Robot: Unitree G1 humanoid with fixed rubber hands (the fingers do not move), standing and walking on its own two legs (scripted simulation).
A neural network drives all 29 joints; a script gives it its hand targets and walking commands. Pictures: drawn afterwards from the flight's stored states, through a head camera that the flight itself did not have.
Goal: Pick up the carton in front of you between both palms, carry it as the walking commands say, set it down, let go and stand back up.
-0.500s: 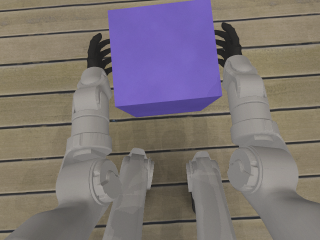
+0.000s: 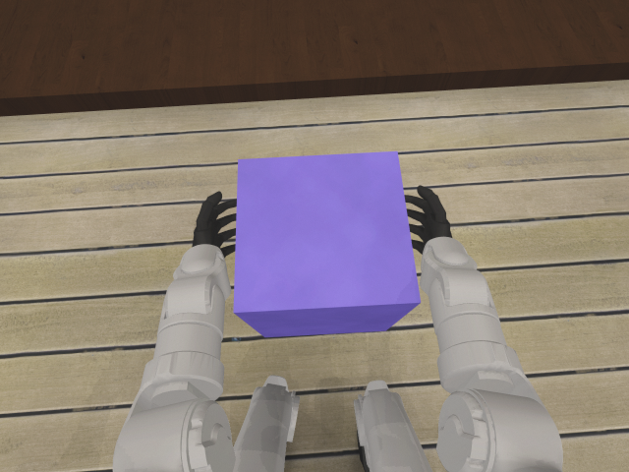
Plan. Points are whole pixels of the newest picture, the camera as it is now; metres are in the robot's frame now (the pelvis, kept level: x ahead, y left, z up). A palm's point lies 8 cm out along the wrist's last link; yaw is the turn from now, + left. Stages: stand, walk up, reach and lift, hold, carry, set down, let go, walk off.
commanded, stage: reach and lift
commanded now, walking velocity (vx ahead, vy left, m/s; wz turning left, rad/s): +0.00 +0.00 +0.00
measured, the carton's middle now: (322, 257) +0.42 +0.02 -0.11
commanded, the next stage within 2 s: hold in 1.68 s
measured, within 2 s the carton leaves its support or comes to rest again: neither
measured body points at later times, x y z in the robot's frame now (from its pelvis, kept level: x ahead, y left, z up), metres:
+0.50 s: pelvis +0.05 +0.01 +0.12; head +0.08 +0.01 +0.57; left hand +0.37 +0.16 +0.10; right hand +0.38 -0.14 +0.10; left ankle +0.07 +0.14 -0.59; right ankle +0.06 -0.13 -0.59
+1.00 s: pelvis +0.04 +0.01 +0.15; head +0.02 +0.01 +0.60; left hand +0.35 +0.16 +0.16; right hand +0.35 -0.14 +0.16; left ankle +0.07 +0.14 -0.59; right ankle +0.06 -0.13 -0.59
